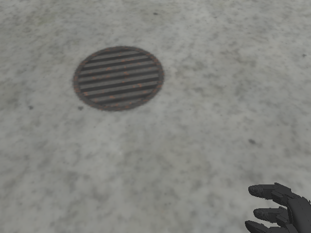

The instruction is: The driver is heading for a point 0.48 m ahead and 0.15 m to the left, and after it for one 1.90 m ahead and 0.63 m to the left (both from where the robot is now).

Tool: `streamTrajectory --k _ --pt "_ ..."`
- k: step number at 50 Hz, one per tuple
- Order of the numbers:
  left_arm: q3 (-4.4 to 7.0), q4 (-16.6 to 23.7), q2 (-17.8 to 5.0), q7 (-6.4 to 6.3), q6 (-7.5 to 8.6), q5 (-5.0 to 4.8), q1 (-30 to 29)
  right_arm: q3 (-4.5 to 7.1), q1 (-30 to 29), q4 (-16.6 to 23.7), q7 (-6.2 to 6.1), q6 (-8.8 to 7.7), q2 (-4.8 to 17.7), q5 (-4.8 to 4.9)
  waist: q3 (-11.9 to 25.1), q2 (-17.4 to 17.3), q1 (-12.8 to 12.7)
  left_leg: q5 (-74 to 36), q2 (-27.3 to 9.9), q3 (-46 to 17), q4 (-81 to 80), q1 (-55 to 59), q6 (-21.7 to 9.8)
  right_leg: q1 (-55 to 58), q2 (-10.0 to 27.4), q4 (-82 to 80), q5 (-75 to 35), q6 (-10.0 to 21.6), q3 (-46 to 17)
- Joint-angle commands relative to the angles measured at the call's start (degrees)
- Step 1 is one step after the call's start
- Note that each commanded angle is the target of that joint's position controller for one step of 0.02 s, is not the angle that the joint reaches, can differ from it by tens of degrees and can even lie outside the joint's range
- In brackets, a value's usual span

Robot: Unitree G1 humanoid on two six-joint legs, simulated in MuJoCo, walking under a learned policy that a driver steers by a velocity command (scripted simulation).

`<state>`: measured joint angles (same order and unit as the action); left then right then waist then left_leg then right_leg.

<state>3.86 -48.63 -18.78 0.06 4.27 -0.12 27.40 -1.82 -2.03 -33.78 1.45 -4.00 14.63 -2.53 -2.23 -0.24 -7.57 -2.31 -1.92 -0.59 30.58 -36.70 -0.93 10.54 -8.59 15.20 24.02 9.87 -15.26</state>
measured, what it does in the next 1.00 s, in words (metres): walks ahead, turning left: left foot, then right foot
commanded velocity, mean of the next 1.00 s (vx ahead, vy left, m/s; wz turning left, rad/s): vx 0.50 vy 0.00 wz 0.47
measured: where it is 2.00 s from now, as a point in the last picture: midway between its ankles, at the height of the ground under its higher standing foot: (179, 175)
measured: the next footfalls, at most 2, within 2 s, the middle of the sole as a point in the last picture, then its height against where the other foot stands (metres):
left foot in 0.04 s outside the picture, level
right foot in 0.44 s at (208, 190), level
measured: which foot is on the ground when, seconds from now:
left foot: up 0.00-0.02, down 0.04-0.44, up 0.46-0.84, down 0.86-1.00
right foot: down 0.00-0.04, up 0.06-0.42, down 0.44-0.86, up 0.88-1.00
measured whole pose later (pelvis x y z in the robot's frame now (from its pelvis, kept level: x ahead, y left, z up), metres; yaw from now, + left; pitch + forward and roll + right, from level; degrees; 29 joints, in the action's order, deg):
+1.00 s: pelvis +0.63 +0.05 +0.01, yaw +32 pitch +2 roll -2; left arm 3.7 -42.6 -17.6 -0.4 1.0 0.0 1.0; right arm 5.1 12.1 -32.4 0.4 1.0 19.2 0.6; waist -5.5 0.6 1.3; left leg 8.0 3.9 -1.5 32.1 -25.6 -4.7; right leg -27.7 -0.4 66.4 28.0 -1.9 -2.2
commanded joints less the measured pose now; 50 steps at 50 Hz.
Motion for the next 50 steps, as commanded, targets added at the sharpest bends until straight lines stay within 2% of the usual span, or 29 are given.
streamTrajectory --k 1,2,3,4,6,9,12,15,17,20,21,22,23,24,25,27,29,31,34,36,40,42,43,44,45,46,47,48,50 --pt "2.56 2.6 -12.2 -0.40 0.78 1.87 -6.0 5.52 23.8 -3.6 -2.43 -0.42 12.7 1.27 13.1 4.6 17.7 8.6 2.7 2.4 -0.3 37.8 -3.1 -12.9 11.4 28.9 -67.9 -1.2 -0.8" --pt "1.16 3.6 -6.6 -0.46 1.25 2.62 -7.0 6.85 35.2 -5.9 -3.75 -0.39 16.0 0.11 18.8 -0.6 21.4 26.8 -6.5 -7.9 2.7 50.9 -4.2 -23.6 8.3 49.2 -48.6 -1.5 2.5" --pt "-0.93 5.8 1.5 0.39 1.39 -1.21 3.2 7.85 31.5 -6.3 -2.97 -0.57 19.9 -1.02 26.0 -25.0 11.2 37.8 -22.8 -46.3 -10.5 62.5 -13.2 -42.3 -1.7 68.5 -0.2 -5.1 6.9" --pt "-1.29 4.3 -3.3 -0.29 0.98 0.61 -1.1 7.51 25.0 -4.9 -1.63 -0.18 13.8 -0.57 18.3 -10.1 12.4 46.2 -19.6 -49.9 -15.6 56.3 -13.7 -50.2 3.1 69.1 -3.7 -3.5 6.4" --pt "-1.08 6.1 -4.5 0.67 0.55 1.60 -11.4 6.16 21.4 -6.9 -0.98 -0.67 7.2 -0.32 5.7 2.5 11.3 34.2 -15.3 -32.8 -16.3 40.3 -12.2 -49.7 7.5 63.3 -9.2 -3.2 7.3" --pt "-2.36 8.5 -0.8 2.33 -0.82 2.68 -14.0 4.91 24.9 -12.1 -0.98 -2.01 4.3 0.17 0.4 -2.3 7.8 26.2 -10.4 -21.3 -19.4 31.1 -9.8 -49.4 9.7 57.5 -7.6 -3.7 6.1" --pt "-3.53 13.0 -0.6 2.92 -0.87 4.12 -22.1 5.01 27.3 -14.3 -0.69 -2.91 6.0 1.86 -4.2 -3.4 6.6 20.0 -8.6 -17.6 -24.9 27.1 -11.7 -54.8 13.2 47.8 -10.7 -6.0 11.1" --pt "-5.29 16.2 0.7 4.09 0.53 3.25 -30.7 5.64 26.7 -14.2 -0.75 -3.13 7.5 2.17 -7.2 -1.6 7.6 1.8 -4.0 -9.9 -27.8 19.0 -10.5 -43.8 12.4 26.5 -23.4 -8.3 15.7" --pt "-5.74 15.8 2.0 4.07 1.18 2.63 -31.9 6.29 29.8 -16.0 -0.59 -3.15 10.1 3.06 -5.3 -1.6 8.7 -18.1 -4.4 -8.5 -27.1 19.1 -9.2 -32.9 8.4 20.7 -30.6 -8.4 18.8" --pt "-4.04 13.3 -2.5 1.67 1.60 3.45 -25.2 6.84 32.1 -17.5 -0.78 -2.40 12.2 3.24 2.3 -4.2 6.7 -35.5 -2.5 -8.2 -11.9 29.5 -4.9 -22.8 4.1 14.9 -29.9 -6.9 17.9" --pt "-1.44 14.0 -6.5 0.46 2.80 0.03 -20.1 7.03 29.5 -15.2 -1.86 -1.80 12.9 6.28 7.5 -6.2 0.9 -30.4 -3.2 -10.8 -1.6 27.6 -2.4 -13.4 7.6 11.2 -34.9 -6.6 11.0" --pt "-0.44 11.2 -9.1 -0.52 2.60 0.16 -10.0 6.88 24.2 -12.9 -2.25 -1.45 12.7 5.24 14.3 -6.3 -5.0 -21.5 -0.6 -10.6 10.9 21.2 -0.1 -0.7 13.4 13.4 -40.0 -6.0 8.7" --pt "-0.25 9.4 -12.3 -1.27 2.10 1.53 -3.9 4.79 26.5 -10.1 -2.57 -1.09 3.7 2.23 22.8 7.9 -2.2 29.0 6.8 -6.3 30.9 9.4 2.5 13.9 28.2 21.4 -68.2 -4.0 -2.2" --pt "-0.93 11.2 -10.6 -0.49 1.45 3.65 -5.2 4.14 39.3 -10.9 -2.71 -0.81 2.3 4.05 36.1 19.4 3.1 44.0 7.8 -11.3 48.5 2.2 3.5 22.3 39.5 21.0 -78.9 5.3 -17.1" --pt "-0.47 13.1 -8.2 -0.33 0.36 2.34 -10.9 5.19 38.3 -10.3 -2.92 0.11 6.8 5.15 34.5 14.9 3.7 39.8 3.5 -9.7 52.2 -0.3 4.6 16.0 36.8 16.2 -66.1 6.9 -14.7" --pt "-1.43 12.5 -2.0 -0.54 -0.31 0.48 -17.7 6.40 30.1 -8.9 -4.05 2.05 7.9 5.03 16.6 5.3 5.9 32.1 -1.1 -3.6 49.7 -5.2 6.3 -1.2 29.9 11.4 -56.0 4.3 -1.6" --pt "-1.21 11.7 -1.1 -0.66 -0.19 0.73 -22.2 6.90 30.1 -7.6 -4.26 4.16 5.7 4.72 9.7 6.4 9.9 28.9 -4.2 -3.1 47.0 0.1 6.8 -15.7 28.1 5.2 -48.2 3.4 5.6" --pt "-0.52 10.9 -1.4 -0.79 0.31 0.96 -26.1 6.58 26.3 -4.6 -4.13 5.45 3.2 4.71 5.0 6.8 11.2 27.5 -5.9 -2.0 39.4 2.6 6.7 -24.6 27.9 0.4 -44.5 3.3 11.8" --pt "0.73 9.7 -3.8 -1.87 0.28 0.71 -28.2 6.53 22.5 -2.4 -2.75 5.28 3.0 3.72 6.4 5.8 11.0 12.2 -5.8 -0.5 24.4 7.8 4.5 -24.7 25.7 0.3 -44.3 2.0 20.2" --pt "1.12 9.1 -4.7 -2.02 -0.08 -0.30 -29.1 6.78 21.2 -2.2 -1.25 5.53 4.1 3.54 7.1 5.4 10.8 5.4 -4.4 1.4 17.0 11.8 2.8 -23.1 24.9 1.5 -42.4 0.8 24.1" --pt "2.35 7.7 -7.4 -1.15 -1.09 -2.33 -27.7 8.34 16.8 0.9 0.70 6.93 8.5 3.65 4.8 4.3 10.2 9.1 -2.6 4.6 10.0 13.9 -1.0 -19.3 27.1 7.8 -39.0 -1.9 26.2" --pt "2.65 7.3 -7.3 -0.87 -1.84 -3.07 -27.1 9.78 20.0 0.9 0.37 6.82 10.6 3.38 6.0 2.2 12.6 8.4 1.1 7.0 3.6 20.8 -4.2 -19.5 25.2 18.6 -41.0 -5.3 28.8" --pt "2.48 6.8 -6.1 -0.49 -2.35 -2.37 -24.2 11.32 25.6 -0.4 -0.62 6.38 13.9 3.05 7.0 -3.7 14.6 -2.8 2.1 3.3 -0.8 29.5 -7.1 -25.0 21.6 31.0 -34.2 -8.3 29.5" --pt "1.43 8.8 -2.5 -0.07 -2.59 0.72 -20.5 12.69 22.9 1.6 -1.75 6.14 21.9 3.16 5.9 -22.5 9.1 -33.8 -10.3 -19.0 -2.4 38.6 -15.0 -42.9 12.0 50.0 9.8 -13.6 30.2" --pt "1.23 10.0 -4.5 0.11 -2.61 1.18 -20.4 11.75 20.8 5.0 -0.97 4.71 21.2 0.81 17.8 -19.5 9.5 -16.9 -17.7 -39.3 -8.1 43.9 -24.3 -50.5 5.9 62.3 17.1 -14.2 14.6" --pt "1.76 10.2 -7.0 0.20 -2.49 -0.33 -23.9 11.09 19.5 5.8 -0.10 3.58 18.6 1.43 17.8 -9.7 11.2 -8.0 -17.2 -36.5 -11.1 42.5 -22.2 -52.0 7.4 62.6 12.8 -12.6 9.6" --pt "1.57 11.0 -6.1 -0.10 -2.30 -0.57 -26.0 10.75 17.8 5.5 -0.32 3.05 17.3 2.73 13.7 -5.9 9.9 -1.8 -14.7 -33.0 -11.3 38.5 -19.0 -52.4 8.4 59.6 8.1 -11.4 8.6" --pt "1.54 10.3 -5.7 -0.68 -2.37 0.31 -26.3 10.19 15.4 5.8 -0.85 3.36 15.3 3.86 10.7 -2.0 8.6 1.2 -12.3 -29.4 -11.5 34.2 -16.1 -51.7 9.7 55.3 4.8 -11.2 8.2" --pt "1.67 9.7 -6.0 -0.87 -2.82 0.64 -26.0 9.66 10.9 7.6 -2.47 4.44 13.9 3.25 9.9 -3.3 6.3 0.0 -8.5 -24.7 -11.3 26.6 -13.6 -44.8 9.3 46.9 0.5 -11.6 8.2"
